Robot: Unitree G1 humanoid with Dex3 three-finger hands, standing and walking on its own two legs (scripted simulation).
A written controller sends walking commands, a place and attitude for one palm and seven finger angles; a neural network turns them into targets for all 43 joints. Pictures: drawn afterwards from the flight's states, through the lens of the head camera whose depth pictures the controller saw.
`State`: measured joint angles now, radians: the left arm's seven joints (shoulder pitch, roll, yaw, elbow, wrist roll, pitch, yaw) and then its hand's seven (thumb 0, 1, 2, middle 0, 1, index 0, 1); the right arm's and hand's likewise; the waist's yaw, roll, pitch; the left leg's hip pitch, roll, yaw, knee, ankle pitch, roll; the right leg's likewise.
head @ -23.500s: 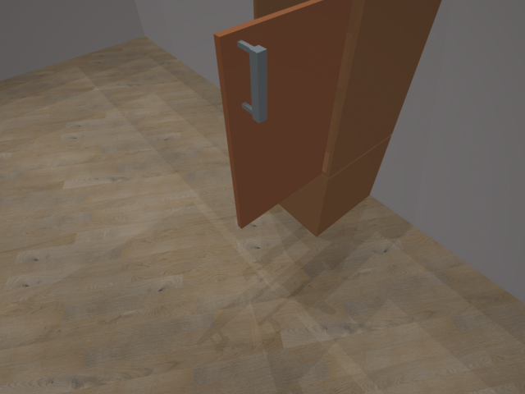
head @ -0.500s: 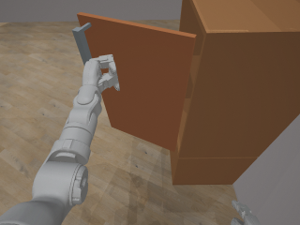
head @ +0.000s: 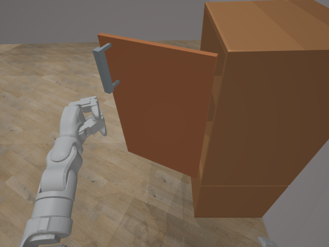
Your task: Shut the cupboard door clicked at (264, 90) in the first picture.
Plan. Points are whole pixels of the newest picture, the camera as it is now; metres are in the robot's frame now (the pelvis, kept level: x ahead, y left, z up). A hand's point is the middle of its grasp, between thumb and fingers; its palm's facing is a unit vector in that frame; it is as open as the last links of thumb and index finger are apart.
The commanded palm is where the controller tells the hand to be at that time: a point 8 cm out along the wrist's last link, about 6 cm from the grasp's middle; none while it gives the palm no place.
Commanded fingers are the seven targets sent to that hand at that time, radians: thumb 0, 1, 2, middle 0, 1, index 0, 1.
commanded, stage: draw the hand back to the body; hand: left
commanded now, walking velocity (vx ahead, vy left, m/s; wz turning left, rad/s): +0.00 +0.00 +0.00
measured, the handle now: (108, 68) +0.60 +0.22 +0.15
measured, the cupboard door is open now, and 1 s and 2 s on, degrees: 65 65 65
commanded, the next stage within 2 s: step back with the hand held close in 1.16 s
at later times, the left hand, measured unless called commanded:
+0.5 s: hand (48, 158) +0.24 +0.24 +0.16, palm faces +0.37 -0.88 -0.29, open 4.0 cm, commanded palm +0.19 +0.28 +0.17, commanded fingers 0.00 0.90 0.90 -0.56 -0.69 -0.56 -0.69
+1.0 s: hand (11, 191) +0.18 +0.28 +0.15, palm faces +0.51 -0.78 -0.38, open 7.2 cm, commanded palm +0.13 +0.31 +0.18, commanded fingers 0.00 0.90 0.90 -0.20 -0.30 -0.20 -0.30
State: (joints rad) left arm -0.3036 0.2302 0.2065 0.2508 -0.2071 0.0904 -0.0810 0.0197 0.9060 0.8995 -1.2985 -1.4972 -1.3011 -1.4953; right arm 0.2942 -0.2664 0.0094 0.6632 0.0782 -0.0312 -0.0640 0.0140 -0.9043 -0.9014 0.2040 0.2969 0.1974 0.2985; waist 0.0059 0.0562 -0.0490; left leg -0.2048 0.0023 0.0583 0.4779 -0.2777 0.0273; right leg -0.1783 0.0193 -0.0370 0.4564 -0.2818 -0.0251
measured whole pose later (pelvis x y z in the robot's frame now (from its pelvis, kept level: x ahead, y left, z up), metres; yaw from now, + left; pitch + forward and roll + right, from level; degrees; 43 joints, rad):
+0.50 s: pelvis -0.01 +0.01 +0.01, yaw +1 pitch -4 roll +0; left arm 0.16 0.30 0.21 -0.18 -0.08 -0.04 0.08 0.02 0.90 0.90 -0.82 -0.97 -0.82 -0.97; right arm 0.19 -0.22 0.06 0.63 0.02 0.00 -0.06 0.01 -0.90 -0.90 0.21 0.30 0.20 0.30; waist 0.05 0.09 0.02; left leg -0.09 -0.03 0.04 0.38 -0.22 0.04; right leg -0.05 0.00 -0.06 0.35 -0.23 -0.01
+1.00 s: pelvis +0.00 +0.01 +0.01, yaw +2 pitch -4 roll +0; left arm 0.43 0.31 0.33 -0.32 -0.08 -0.07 0.11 0.02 0.90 0.90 -0.24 -0.34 -0.24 -0.34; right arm 0.17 -0.24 0.01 0.63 0.02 -0.04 -0.07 0.01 -0.90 -0.90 0.20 0.30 0.20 0.30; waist 0.08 0.09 0.01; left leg -0.10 -0.02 0.03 0.39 -0.23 0.04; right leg -0.05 0.00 -0.06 0.36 -0.24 -0.01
